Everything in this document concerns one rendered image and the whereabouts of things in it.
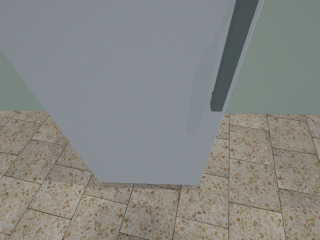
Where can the fridge door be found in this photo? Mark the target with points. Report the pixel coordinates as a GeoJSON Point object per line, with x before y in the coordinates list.
{"type": "Point", "coordinates": [128, 82]}

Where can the handle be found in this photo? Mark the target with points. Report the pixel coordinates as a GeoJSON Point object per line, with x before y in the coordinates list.
{"type": "Point", "coordinates": [241, 20]}

